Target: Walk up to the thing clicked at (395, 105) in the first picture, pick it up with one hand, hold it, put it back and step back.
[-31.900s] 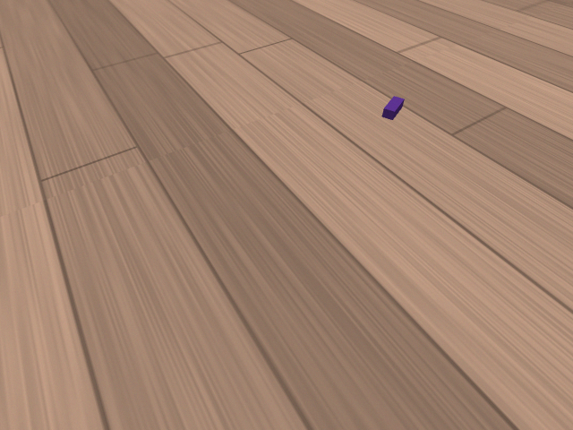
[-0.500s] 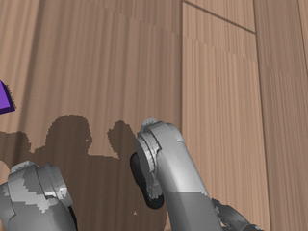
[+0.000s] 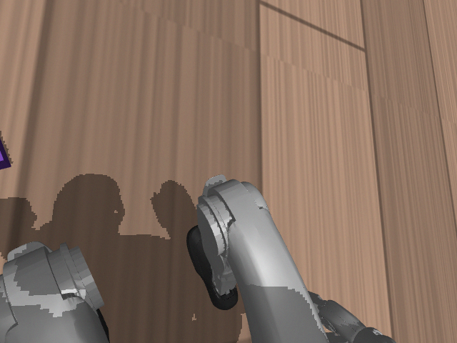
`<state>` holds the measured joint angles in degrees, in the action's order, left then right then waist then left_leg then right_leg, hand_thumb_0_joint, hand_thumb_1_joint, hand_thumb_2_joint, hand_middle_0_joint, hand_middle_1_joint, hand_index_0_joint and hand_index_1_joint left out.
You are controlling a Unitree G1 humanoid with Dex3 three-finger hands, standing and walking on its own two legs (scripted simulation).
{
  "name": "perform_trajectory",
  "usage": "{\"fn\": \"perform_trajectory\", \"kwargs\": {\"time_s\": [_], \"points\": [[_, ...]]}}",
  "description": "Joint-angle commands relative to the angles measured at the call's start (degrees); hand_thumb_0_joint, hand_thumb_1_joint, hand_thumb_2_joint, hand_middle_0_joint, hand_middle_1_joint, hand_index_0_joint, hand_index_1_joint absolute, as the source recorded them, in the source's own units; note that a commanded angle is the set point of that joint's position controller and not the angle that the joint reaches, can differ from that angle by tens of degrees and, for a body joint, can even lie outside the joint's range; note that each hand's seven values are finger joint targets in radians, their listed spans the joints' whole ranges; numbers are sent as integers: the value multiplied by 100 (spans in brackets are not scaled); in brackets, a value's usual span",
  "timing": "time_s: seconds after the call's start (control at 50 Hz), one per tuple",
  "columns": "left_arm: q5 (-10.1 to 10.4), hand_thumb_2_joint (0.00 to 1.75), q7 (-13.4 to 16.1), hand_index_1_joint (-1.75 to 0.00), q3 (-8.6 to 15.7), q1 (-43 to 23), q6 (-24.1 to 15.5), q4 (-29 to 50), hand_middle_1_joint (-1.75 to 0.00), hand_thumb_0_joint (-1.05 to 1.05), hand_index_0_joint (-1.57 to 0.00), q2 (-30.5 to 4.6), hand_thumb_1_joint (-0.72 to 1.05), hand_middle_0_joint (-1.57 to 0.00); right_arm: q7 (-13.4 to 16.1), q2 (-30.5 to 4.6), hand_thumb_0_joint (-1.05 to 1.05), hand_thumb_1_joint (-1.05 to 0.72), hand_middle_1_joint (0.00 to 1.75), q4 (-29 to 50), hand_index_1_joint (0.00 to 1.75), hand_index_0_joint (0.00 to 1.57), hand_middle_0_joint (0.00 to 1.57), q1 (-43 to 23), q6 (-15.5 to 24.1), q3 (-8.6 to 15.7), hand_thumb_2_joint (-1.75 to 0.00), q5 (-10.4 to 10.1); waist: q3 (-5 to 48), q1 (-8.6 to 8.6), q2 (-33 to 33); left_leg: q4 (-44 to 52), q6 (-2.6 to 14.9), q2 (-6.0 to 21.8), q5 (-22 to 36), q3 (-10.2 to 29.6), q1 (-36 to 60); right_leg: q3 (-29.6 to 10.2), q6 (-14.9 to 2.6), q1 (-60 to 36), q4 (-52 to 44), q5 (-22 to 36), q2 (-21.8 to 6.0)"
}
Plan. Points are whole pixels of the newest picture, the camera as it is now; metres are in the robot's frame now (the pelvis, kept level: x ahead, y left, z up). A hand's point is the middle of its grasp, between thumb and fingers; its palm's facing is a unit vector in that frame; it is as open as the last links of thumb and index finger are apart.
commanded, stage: close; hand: left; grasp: from above
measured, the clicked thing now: out of the picture +0.47 +0.31 -0.27
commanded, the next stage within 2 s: settle in 1.06 s
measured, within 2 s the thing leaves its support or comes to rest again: leaves its support in 1.54 s
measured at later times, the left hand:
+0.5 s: hand out of the picture +0.45 +0.31 -0.24, palm faces -0.45 -0.12 -0.89, open 10.2 cm
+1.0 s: hand out of the picture +0.45 +0.31 -0.23, palm faces -0.44 -0.11 -0.89, open 9.8 cm
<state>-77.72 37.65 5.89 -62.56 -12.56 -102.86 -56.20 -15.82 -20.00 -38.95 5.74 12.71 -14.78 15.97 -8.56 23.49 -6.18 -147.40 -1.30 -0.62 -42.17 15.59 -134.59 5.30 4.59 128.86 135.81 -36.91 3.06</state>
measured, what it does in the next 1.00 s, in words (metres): stands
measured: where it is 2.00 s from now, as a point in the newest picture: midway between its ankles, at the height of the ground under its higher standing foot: (163, 317)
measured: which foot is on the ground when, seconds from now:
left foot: down 0.00-1.00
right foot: down 0.00-1.00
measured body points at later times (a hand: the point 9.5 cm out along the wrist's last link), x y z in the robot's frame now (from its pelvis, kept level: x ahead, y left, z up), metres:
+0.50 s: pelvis +0.00 +0.00 +0.00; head +0.27 +0.12 +0.34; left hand +0.47 +0.31 -0.19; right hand +0.04 -0.26 -0.05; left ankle +0.06 +0.13 -0.27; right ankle +0.12 -0.14 -0.26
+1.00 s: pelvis +0.00 +0.00 +0.01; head +0.27 +0.12 +0.34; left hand +0.47 +0.31 -0.18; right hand +0.04 -0.26 -0.05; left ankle +0.06 +0.13 -0.27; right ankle +0.12 -0.14 -0.26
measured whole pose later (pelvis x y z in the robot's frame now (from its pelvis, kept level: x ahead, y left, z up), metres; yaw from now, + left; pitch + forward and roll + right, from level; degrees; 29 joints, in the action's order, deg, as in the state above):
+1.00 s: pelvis +0.00 +0.00 +0.01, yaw +0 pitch +28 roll -14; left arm -75.5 36.3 4.4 -62.6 -13.8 -101.5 -57.7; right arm -14.8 -20.3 -37.4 6.5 12.1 -16.3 15.5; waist -9.9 23.3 -6.5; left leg -146.2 -1.6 -0.4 -41.8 15.9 -133.6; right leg 5.8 5.1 128.0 134.5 -36.2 2.9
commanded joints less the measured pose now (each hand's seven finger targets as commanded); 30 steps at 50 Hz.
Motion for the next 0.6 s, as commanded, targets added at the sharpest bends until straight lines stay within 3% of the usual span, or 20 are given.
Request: {"fn": "perform_trajectory", "kwargs": {"time_s": [0.0, 0.12, 0.2, 0.26, 0.32, 0.4, 0.5, 0.52, 0.56, 0.58], "points": [[128, 69, 104, -83, 103, -1495, 23, 758, -88, 0, -42, -1223, -3, -38, 54, -1945, 0, -90, 30, -94, 30, 20, 20, 1095, 44, 567, -90, -13, 3629, 251, 3055, 1716, 110, 169, 1329, -659, 2948, 1007, -522, -1935, -968, 1408, 106], [235, 65, -75, -78, -13, -1407, -75, 828, -81, 0, -46, -1084, 1, -43, 50, -1908, 0, -90, 30, -55, 30, 20, 20, 1096, 55, 544, -90, -67, 3493, 310, 2900, 1662, 134, 150, 1228, -670, 2832, 999, -506, -1941, -980, 1357, 83], [198, 62, -17, -75, 96, -1399, -161, 896, -79, 0, -50, -1316, 5, -46, 50, -1898, 0, -90, 30, -77, 30, 20, 20, 1166, 0, 517, -90, -69, 3694, 234, 2987, 1707, 122, 164, 1392, -671, 2885, 994, -529, -2137, -1014, 1477, 116], [215, 62, -51, -73, -81, -1332, -149, 799, -76, 0, -54, -1022, 10, -50, 44, -1863, 0, -90, 30, -84, 30, 20, 20, 1142, 3, 511, -90, -44, 3584, 320, 2890, 1615, 130, 166, 1378, -703, 2866, 986, -508, -2082, -1033, 1499, 120], [174, 60, -15, -70, 68, -1320, -160, 934, -74, 0, -57, -1305, 14, -53, 77, -1937, 0, -90, 30, -73, 30, 20, 20, 1237, -14, 558, -90, -71, 3668, 228, 3026, 1726, 122, 163, 1431, -710, 2927, 979, -535, -2150, -1067, 1499, 118], [195, 61, -2, -69, -24, -1256, -148, 772, -73, 0, -62, -1064, 21, -58, 48, -1903, 0, -89, 30, -71, 30, 20, 20, 1204, -4, 544, -90, -45, 3548, 290, 2942, 1706, 108, 172, 1411, -680, 2919, 1031, -525, -2017, -1011, 1472, 116], [188, 61, -23, -68, -21, -1304, -148, 750, -71, 0, -69, -1231, 30, -67, 77, -1908, 0, -90, 30, -23, 30, 20, 20, 1169, 9, 489, -90, -64, 3456, 289, 2888, 1668, 135, 169, 1307, -702, 2824, 984, -507, -2071, -1065, 1415, 103], [232, 60, -1, -67, 76, -1339, -153, 794, -70, 0, -68, -1304, 29, -65, 88, -1903, 0, -90, 30, -67, 30, 20, 20, 1177, 6, 475, -90, -72, 3536, 249, 2877, 1713, 119, 175, 1334, -664, 2823, 995, -511, -2090, -1062, 1410, 99], [238, 59, -49, -66, -39, -1324, -134, 742, -69, 0, -71, -1124, 32, -68, 81, -1900, 0, -90, 30, -25, 30, 20, 20, 1168, 19, 479, -90, -69, 3434, 317, 2857, 1683, 131, 173, 1259, -677, 2820, 1009, -506, -2004, -1041, 1367, 88], [230, 57, -20, -65, 15, -1359, -152, 750, -69, 0, -72, -1236, 34, -69, 108, -1936, 0, -90, 30, -25, 30, 20, 20, 1159, 5, 485, -90, -61, 3475, 304, 2821, 1739, 133, 176, 1190, -653, 2771, 1025, -508, -1995, -1101, 1303, 109]]}}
